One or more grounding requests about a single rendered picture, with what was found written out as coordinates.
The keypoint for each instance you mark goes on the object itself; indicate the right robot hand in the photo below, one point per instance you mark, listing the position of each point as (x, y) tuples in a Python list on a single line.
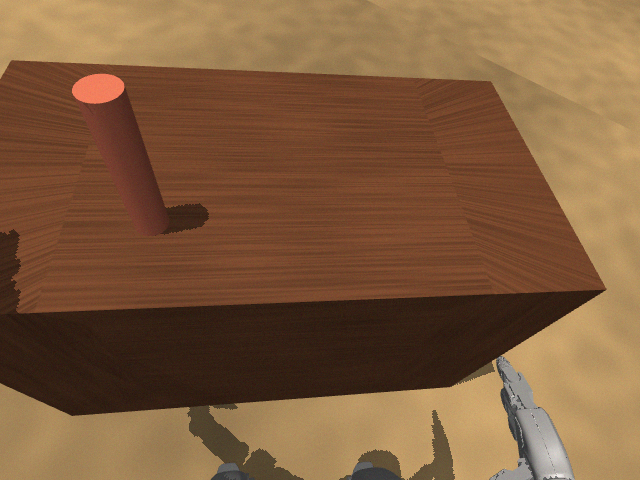
[(541, 451)]

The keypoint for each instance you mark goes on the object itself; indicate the can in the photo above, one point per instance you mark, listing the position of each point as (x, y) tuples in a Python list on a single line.
[(106, 108)]

